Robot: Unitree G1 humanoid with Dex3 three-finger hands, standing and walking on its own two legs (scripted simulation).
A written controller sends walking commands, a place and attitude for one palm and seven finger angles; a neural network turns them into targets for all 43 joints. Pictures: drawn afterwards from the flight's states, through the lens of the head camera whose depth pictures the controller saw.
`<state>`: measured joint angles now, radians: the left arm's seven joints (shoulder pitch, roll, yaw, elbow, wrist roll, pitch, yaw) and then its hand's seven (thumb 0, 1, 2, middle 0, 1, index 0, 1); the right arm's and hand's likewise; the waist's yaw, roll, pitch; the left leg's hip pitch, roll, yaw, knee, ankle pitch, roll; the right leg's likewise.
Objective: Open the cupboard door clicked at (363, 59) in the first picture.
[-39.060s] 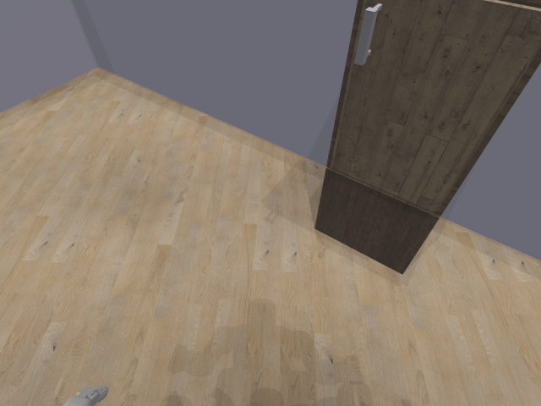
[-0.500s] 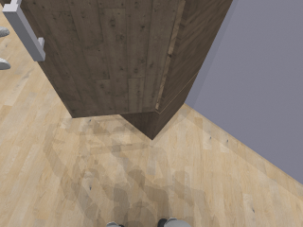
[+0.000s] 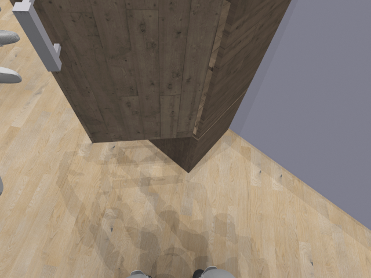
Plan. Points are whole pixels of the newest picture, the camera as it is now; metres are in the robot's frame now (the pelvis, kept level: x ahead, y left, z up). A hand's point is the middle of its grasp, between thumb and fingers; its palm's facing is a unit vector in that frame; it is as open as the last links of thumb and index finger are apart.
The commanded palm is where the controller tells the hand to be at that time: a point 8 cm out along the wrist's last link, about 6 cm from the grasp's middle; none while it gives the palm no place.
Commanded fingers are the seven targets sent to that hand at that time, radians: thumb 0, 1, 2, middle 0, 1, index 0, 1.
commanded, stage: move the hooked fingers beside the handle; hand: left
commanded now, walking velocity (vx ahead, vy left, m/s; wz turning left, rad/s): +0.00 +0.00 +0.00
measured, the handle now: (43, 32) +0.56 +0.23 +0.16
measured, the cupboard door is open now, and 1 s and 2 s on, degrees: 47 46 46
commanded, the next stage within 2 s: slide the fingers in behind the handle in 0.08 s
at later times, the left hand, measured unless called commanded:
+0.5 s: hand (12, 44) +0.52 +0.27 +0.17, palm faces +0.03 -1.00 +0.01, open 14.0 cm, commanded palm +0.50 +0.31 +0.16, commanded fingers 0.00 -0.50 0.30 -0.30 -1.20 -0.30 -1.20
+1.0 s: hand (35, 47) +0.51 +0.23 +0.17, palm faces +0.03 -1.00 +0.00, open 13.9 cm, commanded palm +0.49 +0.28 +0.16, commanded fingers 0.00 -0.50 0.30 -0.30 -1.20 -0.30 -1.20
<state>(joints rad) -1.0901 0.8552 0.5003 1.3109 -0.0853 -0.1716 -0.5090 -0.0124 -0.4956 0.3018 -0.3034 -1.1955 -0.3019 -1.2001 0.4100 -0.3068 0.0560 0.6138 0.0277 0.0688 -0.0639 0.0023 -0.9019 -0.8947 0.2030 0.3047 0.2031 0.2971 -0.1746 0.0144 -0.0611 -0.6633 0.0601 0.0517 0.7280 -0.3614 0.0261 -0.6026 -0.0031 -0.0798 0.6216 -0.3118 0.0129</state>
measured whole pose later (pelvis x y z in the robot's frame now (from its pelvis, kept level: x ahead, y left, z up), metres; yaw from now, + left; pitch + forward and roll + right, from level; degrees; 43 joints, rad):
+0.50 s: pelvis +0.00 +0.00 +0.00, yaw +0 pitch +18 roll -3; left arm -1.10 0.82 0.48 1.28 -0.08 -0.17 -0.44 -0.01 -0.50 0.30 -0.30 -1.20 -0.29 -1.21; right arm 0.47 -0.30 0.05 0.64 0.01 0.06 -0.06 0.00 -0.90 -0.89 0.20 0.30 0.20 0.30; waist -0.19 0.02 -0.06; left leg -0.69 0.06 0.05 0.73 -0.36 0.03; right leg -0.63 0.00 -0.08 0.62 -0.30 0.01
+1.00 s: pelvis +0.00 -0.01 +0.00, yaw +0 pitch +15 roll -2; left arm -1.05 0.70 0.45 1.25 -0.09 -0.18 -0.37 -0.01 -0.50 0.30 -0.30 -1.20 -0.30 -1.20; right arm 0.41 -0.29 0.05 0.62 0.02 0.05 -0.04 0.00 -0.90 -0.89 0.20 0.30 0.20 0.30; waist -0.17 0.03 -0.07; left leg -0.63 0.06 0.06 0.72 -0.36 0.02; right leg -0.58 0.00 -0.07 0.63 -0.31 0.01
